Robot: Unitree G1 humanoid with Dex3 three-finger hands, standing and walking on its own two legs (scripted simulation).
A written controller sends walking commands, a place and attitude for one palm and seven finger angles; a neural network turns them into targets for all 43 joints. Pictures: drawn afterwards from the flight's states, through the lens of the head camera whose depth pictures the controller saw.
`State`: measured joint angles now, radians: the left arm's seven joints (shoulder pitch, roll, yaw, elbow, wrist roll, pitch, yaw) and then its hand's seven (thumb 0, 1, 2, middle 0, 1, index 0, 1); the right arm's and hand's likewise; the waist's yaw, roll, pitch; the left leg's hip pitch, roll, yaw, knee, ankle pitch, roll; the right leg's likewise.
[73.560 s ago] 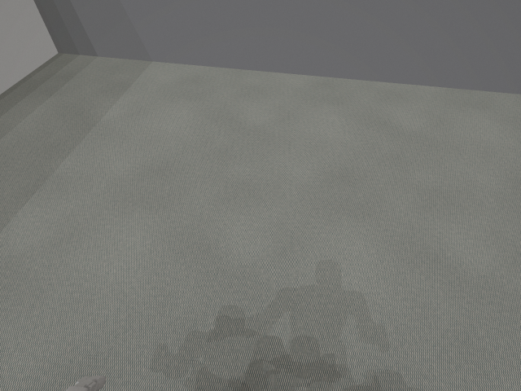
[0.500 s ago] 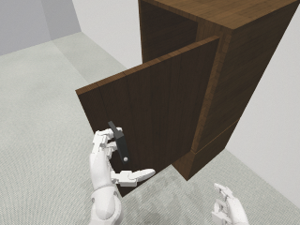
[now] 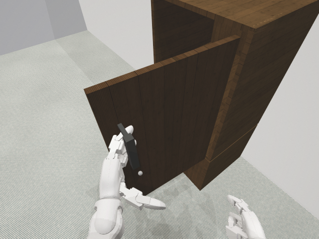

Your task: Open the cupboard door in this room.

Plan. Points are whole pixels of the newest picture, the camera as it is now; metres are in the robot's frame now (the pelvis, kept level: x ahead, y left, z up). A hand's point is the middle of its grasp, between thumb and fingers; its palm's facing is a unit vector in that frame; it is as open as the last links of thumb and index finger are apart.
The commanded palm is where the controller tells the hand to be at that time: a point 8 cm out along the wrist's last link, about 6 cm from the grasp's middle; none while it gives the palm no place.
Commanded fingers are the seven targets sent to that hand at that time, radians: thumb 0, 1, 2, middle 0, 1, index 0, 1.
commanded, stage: slide the hand sideways off the handle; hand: left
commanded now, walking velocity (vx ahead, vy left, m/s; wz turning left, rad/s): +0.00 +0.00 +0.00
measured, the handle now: (128, 147) +0.31 +0.10 +0.08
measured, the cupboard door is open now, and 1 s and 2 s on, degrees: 85 88 88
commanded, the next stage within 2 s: draw the hand back to the body in 1.08 s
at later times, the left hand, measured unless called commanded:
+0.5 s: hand (132, 189) +0.21 +0.08 +0.09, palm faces -0.05 -1.00 +0.00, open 16.3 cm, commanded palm +0.17 +0.13 +0.08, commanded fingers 0.00 -0.50 0.30 -0.15 -0.30 -0.15 -0.30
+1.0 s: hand (108, 205) +0.18 +0.12 +0.08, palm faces -0.03 -1.00 -0.02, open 16.3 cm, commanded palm +0.13 +0.18 +0.08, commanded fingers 0.00 -0.50 0.30 -0.15 -0.30 -0.15 -0.30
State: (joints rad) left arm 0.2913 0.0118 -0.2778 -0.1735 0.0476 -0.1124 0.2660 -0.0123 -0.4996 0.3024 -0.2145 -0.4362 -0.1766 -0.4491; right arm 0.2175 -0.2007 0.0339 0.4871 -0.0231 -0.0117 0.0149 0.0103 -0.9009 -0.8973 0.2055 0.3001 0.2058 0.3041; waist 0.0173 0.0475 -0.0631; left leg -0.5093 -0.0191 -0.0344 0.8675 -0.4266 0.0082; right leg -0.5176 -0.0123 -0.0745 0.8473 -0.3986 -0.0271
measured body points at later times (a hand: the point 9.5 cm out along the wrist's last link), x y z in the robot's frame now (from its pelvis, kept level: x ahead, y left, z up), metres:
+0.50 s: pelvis +0.01 +0.00 -0.01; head +0.04 -0.02 +0.44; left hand +0.21 +0.13 +0.09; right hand +0.19 -0.21 -0.08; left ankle +0.01 +0.12 -0.70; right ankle +0.02 -0.10 -0.70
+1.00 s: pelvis +0.02 +0.00 -0.02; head +0.04 -0.02 +0.43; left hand +0.17 +0.17 +0.09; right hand +0.20 -0.23 -0.08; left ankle +0.01 +0.12 -0.70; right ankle +0.02 -0.10 -0.70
